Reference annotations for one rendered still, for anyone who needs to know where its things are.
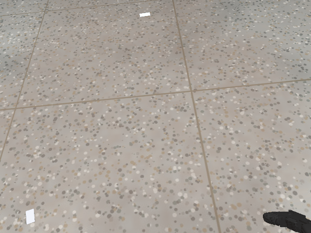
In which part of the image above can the right robot hand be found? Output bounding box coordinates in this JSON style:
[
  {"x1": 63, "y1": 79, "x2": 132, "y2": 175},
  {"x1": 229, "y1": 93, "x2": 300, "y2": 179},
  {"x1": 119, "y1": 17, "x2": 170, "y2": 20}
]
[{"x1": 262, "y1": 210, "x2": 311, "y2": 233}]

